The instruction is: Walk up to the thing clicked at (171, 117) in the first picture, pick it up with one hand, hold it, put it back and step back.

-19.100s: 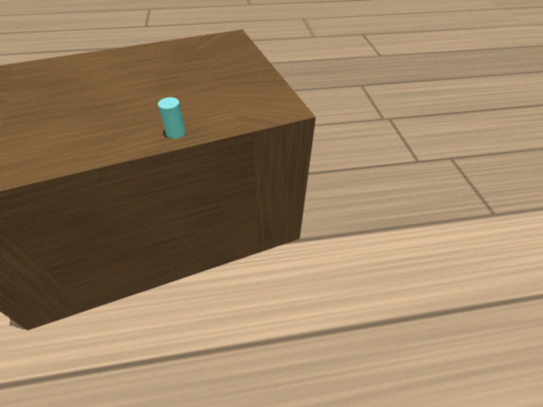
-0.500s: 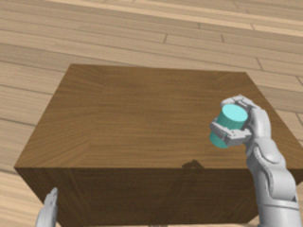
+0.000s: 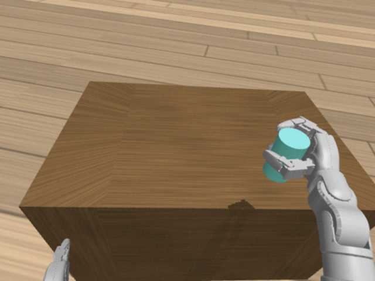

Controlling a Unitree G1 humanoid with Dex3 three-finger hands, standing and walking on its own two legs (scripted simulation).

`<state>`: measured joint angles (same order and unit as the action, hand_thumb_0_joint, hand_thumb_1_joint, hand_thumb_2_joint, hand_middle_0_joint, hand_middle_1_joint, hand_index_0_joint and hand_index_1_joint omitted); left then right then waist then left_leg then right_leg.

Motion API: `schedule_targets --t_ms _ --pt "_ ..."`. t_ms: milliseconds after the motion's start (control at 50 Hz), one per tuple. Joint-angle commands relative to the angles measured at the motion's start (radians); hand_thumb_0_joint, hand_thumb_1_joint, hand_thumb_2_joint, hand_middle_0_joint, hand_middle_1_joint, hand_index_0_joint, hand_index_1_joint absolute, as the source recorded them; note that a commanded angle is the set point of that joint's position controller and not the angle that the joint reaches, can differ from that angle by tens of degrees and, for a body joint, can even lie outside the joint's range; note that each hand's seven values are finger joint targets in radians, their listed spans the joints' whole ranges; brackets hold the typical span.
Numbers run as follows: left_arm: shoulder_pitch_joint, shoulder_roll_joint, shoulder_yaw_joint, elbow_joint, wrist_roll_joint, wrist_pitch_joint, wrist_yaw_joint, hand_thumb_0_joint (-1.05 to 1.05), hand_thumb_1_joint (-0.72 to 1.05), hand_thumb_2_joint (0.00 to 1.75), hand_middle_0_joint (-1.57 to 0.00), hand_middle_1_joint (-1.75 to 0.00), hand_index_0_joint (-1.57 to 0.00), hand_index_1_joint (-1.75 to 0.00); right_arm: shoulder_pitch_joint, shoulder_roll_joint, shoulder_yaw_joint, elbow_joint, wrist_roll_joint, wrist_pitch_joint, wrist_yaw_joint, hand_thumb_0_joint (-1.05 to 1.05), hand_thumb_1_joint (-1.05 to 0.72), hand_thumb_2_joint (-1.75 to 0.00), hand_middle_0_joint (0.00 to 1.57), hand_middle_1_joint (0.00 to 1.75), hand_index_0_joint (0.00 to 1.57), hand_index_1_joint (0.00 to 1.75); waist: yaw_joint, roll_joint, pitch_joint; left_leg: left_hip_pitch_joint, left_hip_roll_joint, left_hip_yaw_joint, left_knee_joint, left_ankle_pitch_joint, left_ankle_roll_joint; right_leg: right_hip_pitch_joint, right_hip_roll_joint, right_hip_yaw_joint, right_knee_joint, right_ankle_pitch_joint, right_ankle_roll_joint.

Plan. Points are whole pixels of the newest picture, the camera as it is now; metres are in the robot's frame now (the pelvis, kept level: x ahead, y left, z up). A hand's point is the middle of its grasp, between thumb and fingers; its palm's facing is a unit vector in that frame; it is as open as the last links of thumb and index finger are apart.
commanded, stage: crouch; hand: right
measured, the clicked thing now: (284, 156) +0.32 -0.18 +0.16
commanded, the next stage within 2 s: lower in 1.08 s
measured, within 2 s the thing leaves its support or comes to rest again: rests again in 2.00 s
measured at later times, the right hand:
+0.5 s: hand (279, 163) +0.36 -0.20 +0.09, palm faces +0.22 +0.97 +0.00, open 8.5 cm
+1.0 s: hand (277, 164) +0.40 -0.23 +0.05, palm faces +0.21 +0.98 +0.00, open 8.4 cm
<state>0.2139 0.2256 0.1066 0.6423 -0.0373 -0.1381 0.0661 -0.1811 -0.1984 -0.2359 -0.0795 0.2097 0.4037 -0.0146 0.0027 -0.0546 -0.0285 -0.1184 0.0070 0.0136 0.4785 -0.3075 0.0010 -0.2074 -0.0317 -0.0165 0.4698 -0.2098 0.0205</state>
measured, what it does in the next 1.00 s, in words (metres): stands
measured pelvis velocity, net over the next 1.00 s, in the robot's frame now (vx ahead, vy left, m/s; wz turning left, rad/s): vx -0.01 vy -0.01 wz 0.03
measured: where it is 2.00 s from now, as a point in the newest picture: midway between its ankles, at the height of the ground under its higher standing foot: outside the picture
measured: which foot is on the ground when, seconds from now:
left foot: down 0.00-1.00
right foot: down 0.00-1.00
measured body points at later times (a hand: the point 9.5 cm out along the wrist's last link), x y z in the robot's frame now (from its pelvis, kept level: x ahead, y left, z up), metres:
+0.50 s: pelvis +0.00 +0.00 -0.01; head +0.01 +0.00 +0.44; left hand +0.15 +0.27 -0.08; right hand +0.35 -0.25 +0.09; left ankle -0.03 +0.12 -0.74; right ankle +0.03 -0.13 -0.74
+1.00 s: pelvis -0.01 -0.01 -0.02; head +0.04 -0.02 +0.43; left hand +0.14 +0.26 -0.09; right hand +0.38 -0.28 +0.05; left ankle -0.03 +0.12 -0.74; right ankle +0.03 -0.13 -0.74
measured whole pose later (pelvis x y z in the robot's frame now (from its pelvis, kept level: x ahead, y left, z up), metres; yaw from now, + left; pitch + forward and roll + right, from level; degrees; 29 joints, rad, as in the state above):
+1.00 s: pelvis -0.01 -0.01 -0.02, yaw +2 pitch +7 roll +1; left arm 0.23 0.22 0.05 0.55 -0.01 -0.13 0.07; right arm -0.46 -0.34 -0.34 0.76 0.16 -0.23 0.07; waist 0.07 0.01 -0.03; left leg -0.43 -0.01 -0.01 0.66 -0.36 -0.01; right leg -0.53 -0.05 -0.03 0.68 -0.28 0.01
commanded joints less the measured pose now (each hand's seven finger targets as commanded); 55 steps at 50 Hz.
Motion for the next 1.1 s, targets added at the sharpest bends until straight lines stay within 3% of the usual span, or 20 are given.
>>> schedule_targets --t_ms 0,40,100,160,200,240,280,340,420,500,560,660,680,700,780,800,880,980,1060,1080 --pt "-0.129 0.102 0.030 -0.125 0.001 -0.055 -0.002 0.00 -0.54 0.06 -0.05 -0.07 -0.06 -0.06 -0.410 -0.161 -0.045 -0.316 0.007 -0.109 0.005 0.00 -0.20 -1.37 1.26 1.47 1.31 1.47 -0.011 0.018 -0.144 -0.110 -0.011 0.021 -0.099 0.185 -0.007 0.137 0.022 -0.005 -0.055 0.085 -0.036" --pt "-0.219 0.062 -0.026 -0.181 -0.001 -0.070 -0.004 0.00 -0.55 0.06 -0.05 -0.05 -0.04 -0.05 -0.447 -0.158 -0.031 -0.384 0.011 -0.130 0.011 0.00 -0.27 -1.34 1.33 1.47 1.37 1.47 -0.029 0.016 -0.223 -0.065 -0.009 0.018 -0.090 0.225 -0.008 0.160 0.023 -0.003 -0.038 0.136 -0.035" --pt "-0.289 0.133 0.020 -0.219 0.004 -0.090 0.018 0.00 -0.55 0.06 -0.04 -0.05 -0.04 -0.05 -0.494 -0.186 -0.047 -0.354 0.011 -0.140 0.001 0.00 -0.28 -1.35 1.34 1.47 1.38 1.47 -0.014 0.070 -0.302 -0.040 -0.009 0.016 -0.075 0.288 -0.016 0.197 0.020 -0.001 -0.024 0.189 -0.038" --pt "-0.164 0.152 0.042 -0.169 0.007 -0.076 0.032 0.00 -0.55 0.06 -0.04 -0.05 -0.04 -0.05 -0.377 -0.147 -0.037 -0.173 0.009 -0.134 0.006 0.00 -0.27 -1.36 1.34 1.48 1.39 1.48 0.015 0.099 -0.228 -0.078 -0.012 0.026 -0.075 0.302 -0.020 0.178 0.017 0.002 -0.020 0.200 -0.042" --pt "-0.109 0.079 -0.021 -0.159 0.006 -0.070 0.021 0.00 -0.55 0.06 -0.05 -0.05 -0.04 -0.05 -0.366 -0.160 -0.065 -0.107 0.002 -0.149 0.010 0.00 -0.29 -1.35 1.34 1.48 1.38 1.48 0.008 0.092 -0.198 -0.085 -0.005 0.019 -0.078 0.297 -0.025 0.142 0.025 -0.007 -0.018 0.184 -0.047" --pt "-0.120 0.106 0.010 -0.214 0.008 -0.073 0.020 0.00 -0.54 0.05 -0.05 -0.05 -0.05 -0.05 -0.404 -0.204 -0.103 -0.078 -0.010 -0.179 0.006 0.00 -0.29 -1.35 1.35 1.48 1.39 1.48 0.023 0.104 -0.203 -0.090 -0.002 0.010 -0.082 0.287 -0.028 0.135 0.026 -0.012 -0.017 0.169 -0.047" --pt "0.012 0.115 0.034 -0.102 0.013 -0.060 0.011 0.00 -0.54 0.05 -0.05 -0.05 -0.05 -0.05 -0.410 -0.193 -0.101 0.000 -0.011 -0.210 0.010 0.00 -0.32 -1.36 1.36 1.49 1.40 1.49 0.042 0.096 -0.114 -0.147 -0.003 0.006 -0.087 0.242 -0.027 0.098 0.026 -0.017 -0.024 0.116 -0.051" --pt "0.002 0.143 0.065 -0.118 0.016 -0.073 0.001 0.00 -0.55 0.05 -0.05 -0.05 -0.05 -0.05 -0.525 -0.272 -0.142 -0.011 -0.017 -0.299 0.013 0.00 -0.35 -1.36 1.37 1.49 1.41 1.49 0.044 0.028 -0.180 -0.160 -0.006 -0.002 -0.058 0.249 -0.018 0.110 0.022 -0.017 -0.009 0.121 -0.044" --pt "-0.073 0.102 0.026 -0.136 0.011 -0.095 -0.006 0.00 -0.56 0.07 -0.05 -0.05 -0.05 -0.06 -0.637 -0.279 -0.113 0.028 -0.016 -0.418 0.022 0.00 -0.35 -1.32 1.34 1.44 1.37 1.44 0.047 -0.029 -0.255 -0.198 -0.016 -0.001 -0.002 0.239 -0.009 0.099 0.009 -0.009 0.038 0.126 -0.035" --pt "-0.173 0.083 -0.022 -0.216 0.014 -0.101 0.009 0.00 -0.56 0.07 -0.05 -0.05 -0.05 -0.06 -0.616 -0.242 -0.077 0.165 -0.014 -0.505 0.038 0.00 -0.37 -1.32 1.34 1.44 1.37 1.44 0.035 0.005 -0.394 -0.159 -0.016 -0.008 0.039 0.329 -0.014 0.105 0.010 -0.003 0.095 0.230 -0.037" --pt "-0.153 0.112 -0.020 -0.181 0.017 -0.079 0.022 0.00 -0.56 0.07 -0.06 -0.05 -0.05 -0.06 -0.574 -0.256 -0.094 0.350 -0.012 -0.538 0.046 0.00 -0.38 -1.34 1.35 1.45 1.38 1.45 0.039 0.030 -0.391 -0.169 -0.013 -0.010 0.046 0.363 -0.018 0.078 0.014 -0.003 0.109 0.259 -0.042" --pt "-0.103 0.135 -0.011 -0.210 0.021 -0.050 0.024 0.00 -0.54 0.05 -0.06 -0.06 -0.06 -0.05 -0.650 -0.346 -0.138 0.361 -0.022 -0.615 0.045 0.00 -0.37 -1.40 1.39 1.52 1.43 1.52 0.036 -0.014 -0.405 -0.174 -0.021 0.001 0.052 0.352 -0.009 0.071 0.010 -0.005 0.099 0.265 -0.033" --pt "-0.036 0.165 0.024 -0.177 0.022 -0.041 0.030 0.00 -0.54 0.05 -0.06 -0.06 -0.06 -0.05 -0.603 -0.357 -0.159 0.428 -0.019 -0.620 0.045 0.00 -0.37 -1.42 1.40 1.54 1.44 1.54 0.050 0.021 -0.375 -0.192 -0.027 0.005 0.051 0.346 -0.011 0.069 0.006 -0.003 0.098 0.257 -0.036" --pt "-0.011 0.116 -0.014 -0.180 0.020 -0.035 0.022 0.00 -0.55 0.05 -0.06 -0.06 -0.06 -0.05 -0.583 -0.323 -0.138 0.454 -0.021 -0.633 0.051 0.00 -0.35 -1.42 1.40 1.54 1.44 1.54 0.048 0.017 -0.330 -0.200 -0.027 0.007 0.055 0.351 -0.012 0.045 0.008 -0.006 0.096 0.262 -0.038" --pt "-0.022 0.120 0.000 -0.210 0.022 -0.026 0.020 0.00 -0.55 0.05 -0.06 -0.06 -0.06 -0.05 -0.692 -0.394 -0.181 0.451 -0.022 -0.686 0.054 0.00 -0.33 -1.40 1.38 1.52 1.42 1.52 0.060 0.020 -0.298 -0.233 -0.026 -0.008 0.051 0.292 -0.011 0.002 0.010 -0.014 0.103 0.177 -0.041" --pt "-0.016 0.117 0.000 -0.218 0.021 -0.027 0.018 0.00 -0.55 0.05 -0.06 -0.06 -0.06 -0.05 -0.656 -0.357 -0.159 0.528 -0.024 -0.689 0.059 0.00 -0.33 -1.41 1.38 1.52 1.42 1.52 0.071 0.034 -0.273 -0.257 -0.030 -0.008 0.054 0.260 -0.010 -0.019 0.007 -0.012 0.102 0.143 -0.040" --pt "-0.034 0.138 0.028 -0.214 0.028 -0.035 0.019 0.00 -0.55 0.05 -0.06 -0.05 -0.06 -0.05 -0.737 -0.363 -0.138 0.555 -0.035 -0.728 0.080 0.00 -0.29 -1.37 1.34 1.48 1.38 1.48 0.090 -0.036 -0.332 -0.325 -0.024 -0.020 0.090 0.239 -0.006 -0.018 0.005 -0.010 0.142 0.121 -0.038" --pt "-0.077 0.146 -0.004 -0.303 0.029 -0.051 0.019 0.00 -0.55 0.06 -0.06 -0.06 -0.06 -0.05 -0.797 -0.366 -0.121 0.566 -0.027 -0.761 0.110 0.00 -0.29 -1.37 1.33 1.48 1.37 1.48 0.091 -0.044 -0.524 -0.321 -0.036 -0.005 0.134 0.309 -0.007 0.082 -0.011 0.011 0.198 0.270 -0.030" --pt "-0.003 0.107 -0.048 -0.282 0.028 -0.040 0.012 0.00 -0.56 0.07 -0.06 -0.05 -0.05 -0.06 -0.763 -0.375 -0.143 0.663 -0.023 -0.770 0.119 0.00 -0.30 -1.39 1.35 1.50 1.40 1.50 0.079 -0.041 -0.453 -0.340 -0.040 0.001 0.139 0.293 -0.006 0.014 -0.007 0.011 0.201 0.274 -0.030" --pt "-0.030 0.126 -0.031 -0.307 0.028 -0.041 0.013 0.00 -0.55 0.06 -0.06 -0.05 -0.06 -0.05 -0.794 -0.410 -0.166 0.649 -0.025 -0.780 0.117 0.00 -0.31 -1.39 1.36 1.51 1.41 1.51 0.079 -0.038 -0.478 -0.329 -0.038 -0.003 0.142 0.301 -0.006 0.004 -0.005 0.008 0.207 0.267 -0.033"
